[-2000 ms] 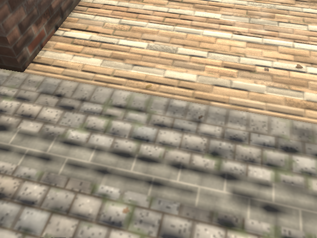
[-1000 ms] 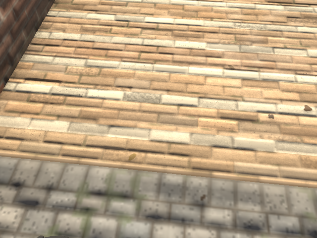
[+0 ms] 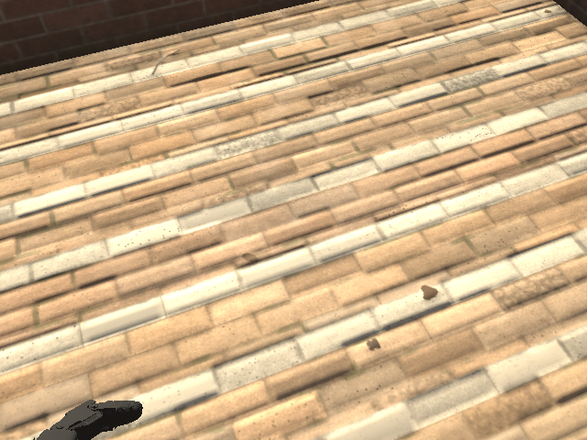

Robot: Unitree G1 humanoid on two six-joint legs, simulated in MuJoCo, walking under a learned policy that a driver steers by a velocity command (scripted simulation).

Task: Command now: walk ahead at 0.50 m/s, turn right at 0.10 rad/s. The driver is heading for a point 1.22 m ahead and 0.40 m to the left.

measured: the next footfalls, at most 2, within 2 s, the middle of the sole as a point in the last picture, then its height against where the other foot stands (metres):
left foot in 0.48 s outside the picture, level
right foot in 0.96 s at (276, 321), level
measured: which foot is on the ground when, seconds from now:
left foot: up 0.00-0.46, down 0.48-0.96, up 0.98-1.00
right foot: down 0.00-0.50, up 0.52-0.94, down 0.96-1.00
